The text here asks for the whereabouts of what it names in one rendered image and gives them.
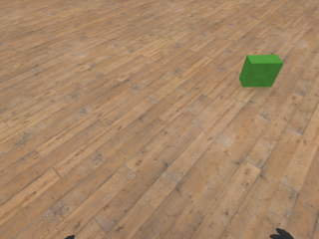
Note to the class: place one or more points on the right robot hand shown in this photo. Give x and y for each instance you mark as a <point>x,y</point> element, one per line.
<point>282,234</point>

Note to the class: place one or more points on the carton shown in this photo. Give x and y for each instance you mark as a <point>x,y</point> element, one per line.
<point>260,71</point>

